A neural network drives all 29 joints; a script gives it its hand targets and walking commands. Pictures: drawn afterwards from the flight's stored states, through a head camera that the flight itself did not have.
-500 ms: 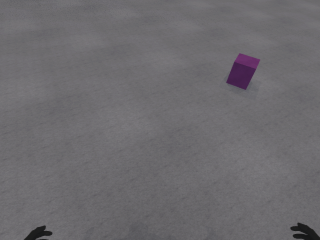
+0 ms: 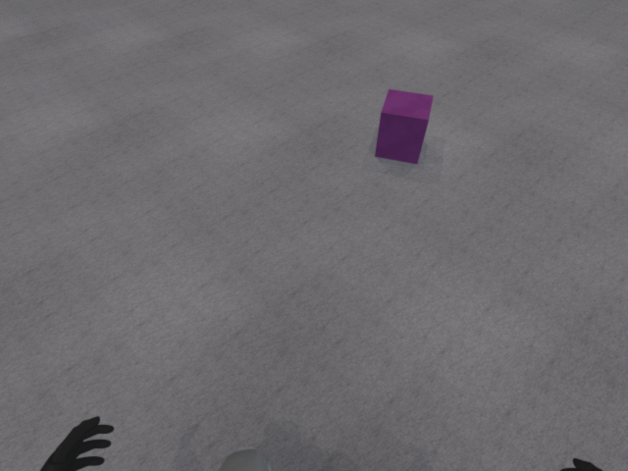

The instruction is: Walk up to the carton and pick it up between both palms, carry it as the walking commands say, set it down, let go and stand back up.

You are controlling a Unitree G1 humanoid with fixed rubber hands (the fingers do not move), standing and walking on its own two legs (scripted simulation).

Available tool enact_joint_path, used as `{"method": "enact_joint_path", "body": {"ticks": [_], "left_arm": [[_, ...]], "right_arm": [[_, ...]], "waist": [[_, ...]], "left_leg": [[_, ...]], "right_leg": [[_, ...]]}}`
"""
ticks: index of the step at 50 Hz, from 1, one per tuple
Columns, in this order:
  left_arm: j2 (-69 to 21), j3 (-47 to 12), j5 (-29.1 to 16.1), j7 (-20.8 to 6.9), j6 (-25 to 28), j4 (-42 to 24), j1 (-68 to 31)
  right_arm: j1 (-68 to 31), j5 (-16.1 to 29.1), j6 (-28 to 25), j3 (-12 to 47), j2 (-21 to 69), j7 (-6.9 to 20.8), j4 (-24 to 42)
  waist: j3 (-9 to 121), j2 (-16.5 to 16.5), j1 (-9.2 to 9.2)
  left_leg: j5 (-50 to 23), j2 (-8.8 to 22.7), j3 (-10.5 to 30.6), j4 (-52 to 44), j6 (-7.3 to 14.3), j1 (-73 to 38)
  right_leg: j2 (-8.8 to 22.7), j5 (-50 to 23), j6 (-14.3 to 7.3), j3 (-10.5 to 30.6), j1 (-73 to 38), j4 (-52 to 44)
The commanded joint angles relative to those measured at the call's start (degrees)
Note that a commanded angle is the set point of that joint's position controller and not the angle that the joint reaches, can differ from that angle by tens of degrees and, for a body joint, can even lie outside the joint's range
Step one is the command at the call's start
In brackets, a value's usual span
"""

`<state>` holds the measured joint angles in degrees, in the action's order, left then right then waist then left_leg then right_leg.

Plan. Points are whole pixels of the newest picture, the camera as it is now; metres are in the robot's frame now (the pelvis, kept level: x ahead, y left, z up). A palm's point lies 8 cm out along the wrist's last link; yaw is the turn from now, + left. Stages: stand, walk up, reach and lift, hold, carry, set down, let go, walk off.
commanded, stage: walk up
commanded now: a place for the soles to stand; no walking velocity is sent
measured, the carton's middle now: (403, 127) +1.63 -0.41 -0.64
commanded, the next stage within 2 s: none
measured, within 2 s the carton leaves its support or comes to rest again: neither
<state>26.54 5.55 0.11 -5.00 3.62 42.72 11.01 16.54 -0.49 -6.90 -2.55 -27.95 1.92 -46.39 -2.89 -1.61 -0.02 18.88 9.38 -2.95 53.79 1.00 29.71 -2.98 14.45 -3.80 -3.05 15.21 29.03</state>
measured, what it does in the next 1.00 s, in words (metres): walks ahead: left foot, then right foot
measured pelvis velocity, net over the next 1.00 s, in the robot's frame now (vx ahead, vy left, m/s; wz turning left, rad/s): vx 0.49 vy -0.12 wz -0.18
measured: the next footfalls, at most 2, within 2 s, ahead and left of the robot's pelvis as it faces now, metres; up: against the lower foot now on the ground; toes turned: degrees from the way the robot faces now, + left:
left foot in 0.16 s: +0.27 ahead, +0.12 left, +0.00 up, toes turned +6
right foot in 0.58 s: +0.42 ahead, -0.21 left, +0.00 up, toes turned -16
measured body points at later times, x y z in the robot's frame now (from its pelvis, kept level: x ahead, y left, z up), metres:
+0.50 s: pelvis +0.25 -0.03 +0.00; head +0.27 -0.03 +0.45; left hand +0.49 +0.26 -0.07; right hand +0.22 -0.41 -0.06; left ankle +0.23 +0.12 -0.73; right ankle +0.37 -0.20 -0.70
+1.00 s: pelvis +0.49 -0.12 -0.01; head +0.51 -0.11 +0.44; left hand +0.59 +0.22 -0.11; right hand +0.58 -0.48 -0.07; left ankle +0.61 -0.04 -0.74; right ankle +0.39 -0.20 -0.73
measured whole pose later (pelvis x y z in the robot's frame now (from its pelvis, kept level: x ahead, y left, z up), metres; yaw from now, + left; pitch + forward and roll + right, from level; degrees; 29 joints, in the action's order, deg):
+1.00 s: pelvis +0.49 -0.12 -0.01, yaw -10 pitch -1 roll -1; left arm 28.3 4.9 0.8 -3.5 4.2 44.6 20.5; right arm 11.7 -0.8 -5.9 -4.2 -28.2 3.4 -45.4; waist -2.7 0.9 -3.7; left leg 9.2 3.3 -6.4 31.4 3.5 24.0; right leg -0.5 25.2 -2.4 -6.0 7.8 35.0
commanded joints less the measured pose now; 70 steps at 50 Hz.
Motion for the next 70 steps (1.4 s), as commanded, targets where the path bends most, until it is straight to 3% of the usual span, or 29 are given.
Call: {"method": "enact_joint_path", "body": {"ticks": [1,5,7,8,9,10,11,16,23,27,28,29,30,31,32,33,36,40,45,47,49,50,51,52,53,57,67,69,70], "left_arm": [[12.78,3.19,0.66,-0.01,1.56,-4.37,0.79],[12.50,2.31,0.83,-0.13,1.28,-5.13,0.26],[10.33,1.04,0.74,0.04,1.46,-5.45,0.26],[7.73,-0.07,0.66,0.16,1.73,-5.66,1.47],[4.87,-0.89,0.03,0.45,1.67,-6.08,4.94],[11.49,0.19,0.59,1.19,1.04,-4.31,6.12],[14.03,1.02,0.80,1.03,0.94,-3.10,4.62],[10.24,1.42,0.94,-1.29,0.05,-1.50,2.92],[7.68,1.64,0.87,-3.76,-0.56,-2.05,-7.95],[8.77,2.43,0.87,-3.16,-0.54,-1.06,-7.48],[9.69,3.01,0.96,-2.47,-0.39,0.29,-3.72],[12.19,4.38,0.99,-1.36,0.06,3.16,5.26],[18.49,6.22,1.01,0.07,0.58,3.02,11.65],[21.39,6.17,0.15,1.05,0.81,1.09,9.43],[18.99,5.56,-0.38,1.35,0.79,-0.04,5.84],[15.89,4.60,-0.48,1.66,0.97,-0.93,3.36],[11.88,3.49,-0.20,1.71,1.67,-2.22,-0.17],[12.90,3.73,0.67,1.45,2.20,-2.44,3.30],[13.10,2.89,1.02,1.38,1.82,-2.68,4.00],[12.96,2.39,0.96,1.61,1.52,-2.63,3.55],[10.21,0.87,0.58,1.74,1.50,-2.77,4.72],[7.68,-0.43,0.21,2.00,1.55,-3.68,5.64],[8.01,-0.52,-0.21,2.18,1.37,-4.56,8.25],[12.40,0.12,0.38,2.74,0.78,-2.64,6.21],[13.33,0.62,0.47,2.50,0.77,-2.17,4.99],[10.36,0.94,0.71,0.54,0.18,-0.33,7.55],[8.67,2.65,1.29,-1.87,-0.03,-1.04,-4.14],[10.08,3.64,1.46,-0.93,0.38,0.85,0.85],[12.63,4.88,1.57,0.05,0.89,3.05,9.37]], "right_arm": [[-0.52,-0.19,-0.21,-3.34,-9.90,0.49,3.31],[-1.30,0.09,-0.65,-4.04,-9.10,0.92,2.83],[6.35,-0.34,-1.02,-5.28,-11.18,0.27,0.52],[13.31,-0.86,-1.42,-6.39,-13.99,-0.53,-0.65],[15.97,-1.45,-1.82,-7.44,-18.61,-0.98,0.92],[10.73,1.10,-1.67,-8.02,-20.43,-1.12,2.71],[5.21,1.68,-1.38,-7.45,-18.33,-1.02,3.87],[1.49,-0.25,-1.91,-5.95,-14.68,-0.36,4.32],[1.29,-0.24,-1.55,-5.70,-16.56,0.09,2.49],[1.30,-0.11,-0.44,-5.27,-17.06,-0.19,1.81],[1.57,0.05,-0.25,-4.81,-16.09,-0.33,1.80],[2.95,-0.21,0.04,-3.89,-13.16,-0.41,2.05],[4.39,0.46,-0.04,-2.40,-8.68,-0.39,4.00],[3.22,1.39,0.10,-2.50,-11.70,-0.84,4.25],[1.30,2.02,0.43,-2.90,-14.03,-1.00,3.30],[2.14,1.86,0.43,-2.93,-13.40,-0.77,2.45],[7.25,0.22,0.99,-3.59,-12.77,0.19,-0.30],[0.07,-0.25,1.73,-3.30,-9.58,1.44,1.74],[-5.15,0.14,1.43,-3.51,-8.25,2.05,2.76],[-3.10,0.38,1.27,-3.76,-7.99,1.91,2.35],[5.97,-0.07,0.59,-5.03,-10.47,0.80,0.08],[13.50,-1.41,0.21,-6.39,-14.23,-0.08,-0.54],[13.96,-0.41,-0.10,-7.49,-19.23,-0.52,1.63],[9.28,1.86,-0.03,-7.87,-18.74,-0.99,2.68],[5.75,1.98,0.09,-7.07,-16.48,-1.04,3.92],[1.23,0.63,-0.63,-5.61,-12.84,-0.59,5.23],[1.45,0.31,0.19,-5.45,-15.71,0.13,4.47],[2.39,0.19,0.51,-4.48,-13.61,-0.20,4.25],[3.34,-0.13,0.58,-3.56,-10.57,-0.48,4.64]], "waist": [[3.16,9.94,-1.25],[1.48,7.98,0.52],[4.27,2.17,5.10],[8.18,-6.58,8.67],[10.75,-14.55,8.12],[9.99,-5.07,6.42],[6.15,-0.74,4.41],[0.92,-6.28,1.85],[0.13,-5.12,2.56],[2.27,-4.65,1.09],[4.05,-2.08,-1.21],[8.54,5.93,-5.19],[12.19,21.16,-9.17],[12.89,17.63,-7.56],[9.80,9.49,-6.13],[7.26,7.43,-3.98],[4.11,9.74,-0.13],[1.41,9.48,-2.39],[-0.18,8.40,-1.99],[0.06,6.97,-0.33],[5.18,-0.52,4.24],[10.50,-8.94,7.83],[11.95,-13.37,7.21],[10.32,-2.31,6.10],[6.15,0.34,4.54],[1.16,-5.55,0.80],[0.28,-6.12,1.51],[2.84,-1.00,-1.71],[6.47,8.58,-5.90]], "left_leg": [[-5.03,-1.13,-1.31,-9.66,-0.34,1.02],[-12.20,-4.45,-3.27,-18.17,0.35,-11.40],[-10.44,-6.07,-3.69,-21.48,1.98,-28.33],[-1.36,0.42,5.27,-27.16,4.69,-38.26],[17.83,18.11,32.75,-37.32,9.87,-42.95],[29.48,22.36,39.95,-41.82,14.57,-36.60],[27.00,19.57,33.32,-41.29,14.39,-31.03],[6.69,10.80,6.40,-42.78,10.05,-17.11],[4.44,8.22,-3.91,-42.73,8.80,-15.74],[-4.56,9.91,-5.28,-34.55,8.30,-16.60],[-12.86,8.60,-7.03,-26.68,7.55,-14.29],[-17.65,4.69,-9.04,-9.50,6.48,-9.02],[-1.34,-2.48,-9.06,10.68,2.45,8.70],[8.58,-4.72,0.50,16.45,2.04,14.77],[4.59,-2.02,5.18,17.32,2.48,14.43],[1.07,-0.29,4.76,15.29,2.28,13.12],[-3.16,0.73,2.86,5.09,-0.65,4.59],[-5.51,-0.30,0.80,-6.57,-1.37,4.58],[-10.86,-3.99,-2.36,-16.94,0.42,-3.26],[-10.45,-5.25,-3.08,-19.20,1.49,-10.61],[-7.62,-7.90,-3.83,-25.12,3.80,-28.59],[1.37,3.64,12.25,-29.18,7.57,-39.13],[8.84,18.28,38.67,-36.73,15.55,-45.48],[12.52,19.08,37.99,-37.81,17.73,-38.96],[8.13,15.70,29.95,-37.55,16.11,-32.88],[-6.62,7.86,8.90,-38.89,10.86,-17.62],[1.31,6.80,2.75,-36.38,9.63,-12.96],[-8.03,5.04,-0.32,-24.14,8.09,-9.04],[-11.73,0.77,-4.14,-5.59,6.27,-3.44]], "right_leg": [[13.99,-6.96,-11.77,13.75,-2.18,-12.85],[13.24,2.84,-9.00,13.32,6.02,-11.61],[10.08,-2.17,-6.25,10.34,12.99,-0.13],[5.09,-4.02,-3.61,5.73,18.08,17.24],[-0.90,13.48,0.71,4.94,28.76,32.94],[1.22,11.83,1.44,10.90,29.85,40.18],[5.18,6.53,2.18,10.82,29.94,41.59],[9.52,1.45,4.84,7.27,22.15,24.59],[8.31,-9.34,3.64,-0.37,14.00,7.50],[5.79,-4.35,1.65,-2.28,4.45,3.19],[4.02,-2.63,0.66,-2.59,-3.45,1.31],[3.40,1.73,-1.02,0.32,-16.53,-1.00],[19.08,15.55,-5.77,25.26,-27.51,-8.97],[26.28,15.14,-9.70,38.16,-25.84,-15.07],[24.56,11.39,-10.13,31.15,-21.87,-13.52],[22.02,4.93,-9.56,24.36,-17.02,-12.34],[15.63,-7.36,-7.06,10.90,-6.19,-13.00],[16.67,0.01,-9.41,10.04,-4.38,-15.61],[16.11,0.10,-7.61,7.92,-1.86,-14.88],[16.47,-3.39,-7.20,7.73,0.15,-11.42],[11.76,-13.77,-4.83,2.37,4.84,5.25],[7.13,-9.12,-1.61,-1.03,13.38,24.02],[0.39,14.79,1.95,1.22,28.47,36.49],[4.20,12.46,2.23,8.69,28.71,41.79],[6.47,8.36,2.49,9.53,28.69,42.29],[9.66,2.60,4.69,7.14,18.87,27.51],[6.12,-4.04,3.00,-0.70,5.22,5.18],[4.03,-1.31,1.56,-0.62,-7.30,1.22],[7.07,5.77,-0.79,5.81,-17.80,-3.36]]}}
